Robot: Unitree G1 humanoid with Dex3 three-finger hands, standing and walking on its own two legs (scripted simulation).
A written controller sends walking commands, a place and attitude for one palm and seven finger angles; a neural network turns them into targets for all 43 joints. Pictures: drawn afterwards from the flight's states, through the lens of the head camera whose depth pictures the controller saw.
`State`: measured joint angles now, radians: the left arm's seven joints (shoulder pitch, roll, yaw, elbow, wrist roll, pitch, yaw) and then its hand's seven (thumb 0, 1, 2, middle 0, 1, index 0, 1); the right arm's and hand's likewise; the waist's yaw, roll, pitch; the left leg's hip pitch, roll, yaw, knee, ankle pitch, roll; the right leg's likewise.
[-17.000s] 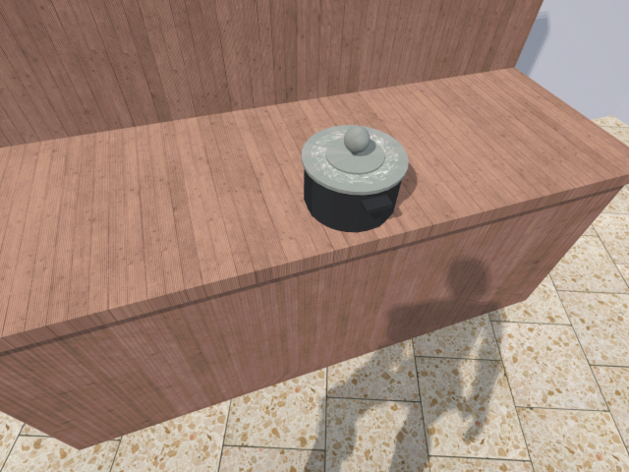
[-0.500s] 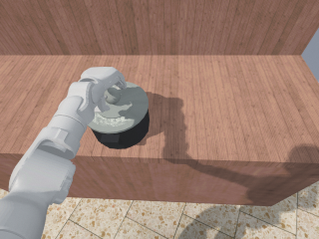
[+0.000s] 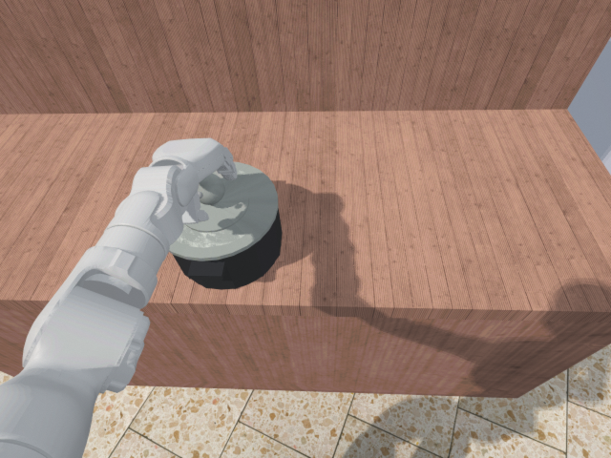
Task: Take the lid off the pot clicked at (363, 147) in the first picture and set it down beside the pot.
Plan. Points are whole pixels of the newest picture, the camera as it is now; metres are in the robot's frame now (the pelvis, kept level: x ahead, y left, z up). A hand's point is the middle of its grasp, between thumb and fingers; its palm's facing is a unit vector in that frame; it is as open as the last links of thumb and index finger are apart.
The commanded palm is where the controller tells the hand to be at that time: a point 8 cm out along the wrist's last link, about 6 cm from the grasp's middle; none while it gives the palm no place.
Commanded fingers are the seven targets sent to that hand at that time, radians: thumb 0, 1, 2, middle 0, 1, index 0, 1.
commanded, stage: close the fingers and squeeze the knob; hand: left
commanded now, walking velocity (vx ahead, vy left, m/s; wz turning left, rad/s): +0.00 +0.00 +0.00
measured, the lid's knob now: (208, 189) +0.50 +0.13 +0.06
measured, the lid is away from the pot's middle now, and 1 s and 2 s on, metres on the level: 0.00 0.00 0.00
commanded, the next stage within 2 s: lift the lid straight up in 1.46 s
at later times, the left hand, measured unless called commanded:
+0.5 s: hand (203, 194) +0.46 +0.13 +0.09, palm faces -0.36 +0.01 -0.93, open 8.7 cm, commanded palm +0.46 +0.13 +0.14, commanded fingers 0.00 0.18 0.95 -0.63 -0.99 -0.63 -0.99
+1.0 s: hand (200, 190) +0.47 +0.13 +0.09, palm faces -0.33 -0.02 -0.94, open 7.8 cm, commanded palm +0.46 +0.14 +0.14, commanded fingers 0.00 0.39 0.87 -0.70 -1.01 -0.72 -1.01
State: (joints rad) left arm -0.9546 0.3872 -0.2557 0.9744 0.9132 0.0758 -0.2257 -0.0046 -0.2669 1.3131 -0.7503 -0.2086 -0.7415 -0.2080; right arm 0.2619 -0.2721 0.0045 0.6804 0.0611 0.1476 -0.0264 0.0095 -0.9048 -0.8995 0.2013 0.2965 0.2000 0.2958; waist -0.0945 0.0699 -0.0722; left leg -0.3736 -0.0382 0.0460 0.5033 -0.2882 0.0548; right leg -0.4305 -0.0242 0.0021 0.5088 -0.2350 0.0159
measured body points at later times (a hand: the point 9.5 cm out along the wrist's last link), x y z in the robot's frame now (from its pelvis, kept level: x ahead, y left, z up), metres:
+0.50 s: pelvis +0.00 -0.01 +0.00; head +0.05 -0.03 +0.45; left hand +0.48 +0.13 +0.14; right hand +0.06 -0.27 -0.14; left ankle -0.03 +0.08 -0.73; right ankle +0.01 -0.13 -0.73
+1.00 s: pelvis +0.00 +0.00 +0.00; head +0.05 -0.03 +0.45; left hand +0.48 +0.13 +0.14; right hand +0.07 -0.27 -0.13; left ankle -0.03 +0.09 -0.73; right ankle +0.01 -0.13 -0.73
